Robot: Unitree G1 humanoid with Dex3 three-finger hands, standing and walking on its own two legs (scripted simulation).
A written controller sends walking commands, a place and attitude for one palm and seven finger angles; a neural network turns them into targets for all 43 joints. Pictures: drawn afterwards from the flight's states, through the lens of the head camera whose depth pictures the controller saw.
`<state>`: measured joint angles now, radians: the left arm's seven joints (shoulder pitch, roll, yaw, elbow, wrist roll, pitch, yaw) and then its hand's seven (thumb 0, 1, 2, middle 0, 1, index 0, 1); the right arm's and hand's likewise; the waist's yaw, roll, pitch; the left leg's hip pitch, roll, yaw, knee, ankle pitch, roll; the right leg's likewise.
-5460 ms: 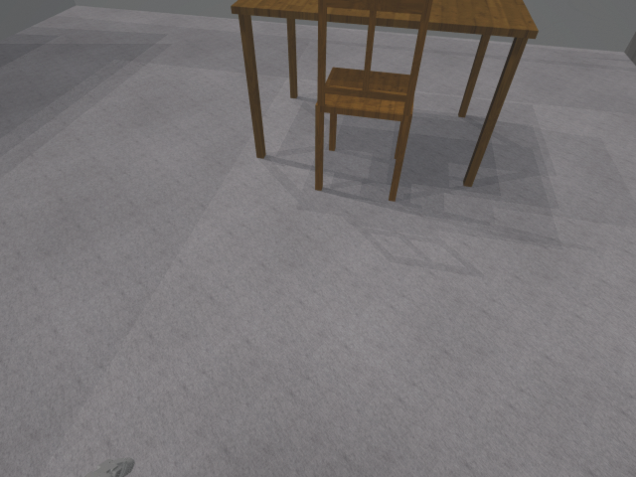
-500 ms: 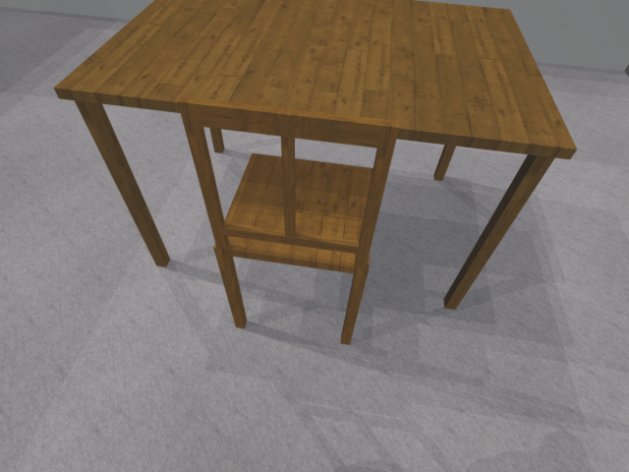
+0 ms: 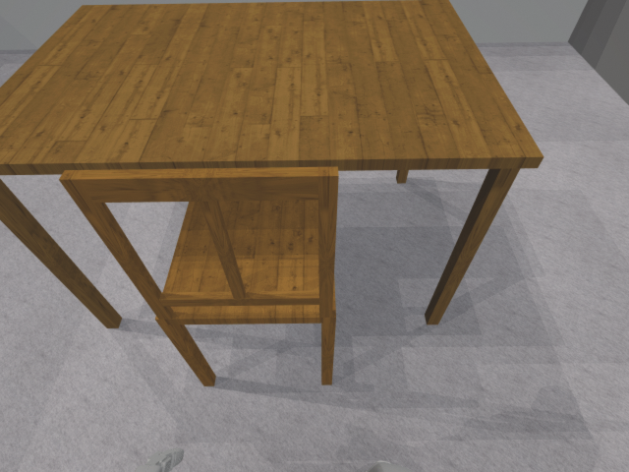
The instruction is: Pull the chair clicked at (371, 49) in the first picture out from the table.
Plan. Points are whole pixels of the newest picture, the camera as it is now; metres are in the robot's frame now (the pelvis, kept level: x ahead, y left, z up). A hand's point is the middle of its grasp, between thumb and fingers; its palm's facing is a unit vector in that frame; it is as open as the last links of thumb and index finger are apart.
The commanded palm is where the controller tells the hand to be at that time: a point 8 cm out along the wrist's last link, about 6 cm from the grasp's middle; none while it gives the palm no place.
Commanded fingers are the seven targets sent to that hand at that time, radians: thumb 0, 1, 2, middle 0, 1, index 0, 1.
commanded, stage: come to a stop and stand still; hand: left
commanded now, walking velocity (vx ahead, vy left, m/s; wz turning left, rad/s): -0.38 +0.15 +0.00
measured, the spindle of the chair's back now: (226, 254) +0.47 +0.17 -0.07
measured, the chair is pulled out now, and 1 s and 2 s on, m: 0.00 0.00 0.00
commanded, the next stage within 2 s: look again from close up in 1.98 s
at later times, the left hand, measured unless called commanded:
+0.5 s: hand out of the picture +0.06 +0.23 -0.17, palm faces +0.08 -0.98 -0.20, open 7.3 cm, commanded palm none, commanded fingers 0.00 0.90 0.90 -0.20 -0.30 -0.20 -0.30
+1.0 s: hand out of the picture -0.03 +0.17 -0.15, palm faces +0.02 -0.98 -0.22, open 7.3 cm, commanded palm none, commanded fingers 0.00 0.90 0.90 -0.20 -0.30 -0.20 -0.30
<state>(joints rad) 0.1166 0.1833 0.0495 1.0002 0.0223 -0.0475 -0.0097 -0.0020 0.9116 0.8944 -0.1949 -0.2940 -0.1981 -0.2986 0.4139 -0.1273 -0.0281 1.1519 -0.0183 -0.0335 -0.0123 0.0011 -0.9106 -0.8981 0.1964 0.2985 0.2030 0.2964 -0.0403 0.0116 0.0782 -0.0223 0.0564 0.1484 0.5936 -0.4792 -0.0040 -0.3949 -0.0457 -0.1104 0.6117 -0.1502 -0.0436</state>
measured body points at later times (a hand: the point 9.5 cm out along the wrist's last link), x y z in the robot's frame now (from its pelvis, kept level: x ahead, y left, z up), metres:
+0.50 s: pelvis +0.02 +0.04 +0.01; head +0.04 +0.07 +0.46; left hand +0.06 +0.28 -0.15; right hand +0.09 -0.19 -0.12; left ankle +0.05 +0.13 -0.72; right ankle +0.04 -0.10 -0.69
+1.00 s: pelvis -0.03 -0.01 +0.02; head -0.05 -0.03 +0.47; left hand -0.03 +0.22 -0.13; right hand -0.06 -0.23 -0.15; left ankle +0.04 +0.13 -0.71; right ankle -0.07 -0.10 -0.72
